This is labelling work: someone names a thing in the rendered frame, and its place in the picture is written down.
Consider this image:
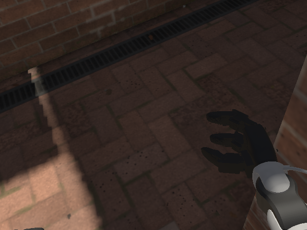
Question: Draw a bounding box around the right robot forearm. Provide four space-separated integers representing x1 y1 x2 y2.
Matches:
252 161 307 230

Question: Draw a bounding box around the right robot hand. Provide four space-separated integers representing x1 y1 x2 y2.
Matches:
201 109 278 178

